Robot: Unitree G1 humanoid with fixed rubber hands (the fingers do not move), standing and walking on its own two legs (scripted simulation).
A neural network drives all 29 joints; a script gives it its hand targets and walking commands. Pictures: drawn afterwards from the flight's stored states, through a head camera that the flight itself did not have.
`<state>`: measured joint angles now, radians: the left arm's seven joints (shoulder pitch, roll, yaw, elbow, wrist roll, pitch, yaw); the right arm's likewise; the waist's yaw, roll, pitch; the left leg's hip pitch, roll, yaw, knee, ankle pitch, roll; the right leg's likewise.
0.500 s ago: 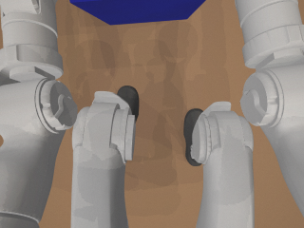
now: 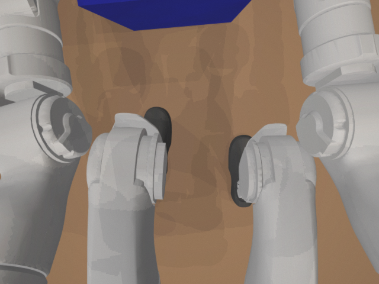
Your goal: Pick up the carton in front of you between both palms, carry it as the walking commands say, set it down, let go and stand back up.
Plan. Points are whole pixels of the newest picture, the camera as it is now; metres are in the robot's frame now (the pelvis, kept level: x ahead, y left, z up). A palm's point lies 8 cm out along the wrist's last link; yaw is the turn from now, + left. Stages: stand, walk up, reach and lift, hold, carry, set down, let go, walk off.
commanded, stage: set down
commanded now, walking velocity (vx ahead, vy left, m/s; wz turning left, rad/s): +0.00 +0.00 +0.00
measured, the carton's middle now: out of the picture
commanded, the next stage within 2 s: let go in 1.36 s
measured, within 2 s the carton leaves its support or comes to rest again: neither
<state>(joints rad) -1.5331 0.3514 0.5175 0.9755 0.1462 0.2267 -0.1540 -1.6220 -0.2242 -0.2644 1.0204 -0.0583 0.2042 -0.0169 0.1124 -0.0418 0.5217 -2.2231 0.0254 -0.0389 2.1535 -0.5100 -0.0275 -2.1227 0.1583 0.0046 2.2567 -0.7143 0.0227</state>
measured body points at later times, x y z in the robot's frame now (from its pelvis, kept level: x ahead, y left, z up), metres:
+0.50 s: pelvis +0.00 +0.01 +0.01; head +0.38 +0.05 +0.23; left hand +0.56 +0.30 -0.14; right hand +0.62 -0.07 -0.14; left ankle +0.13 +0.13 -0.34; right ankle +0.08 -0.11 -0.34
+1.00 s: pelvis +0.01 +0.02 +0.13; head +0.37 +0.06 +0.40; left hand +0.56 +0.31 +0.02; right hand +0.63 -0.08 +0.02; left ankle +0.13 +0.13 -0.34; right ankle +0.08 -0.11 -0.34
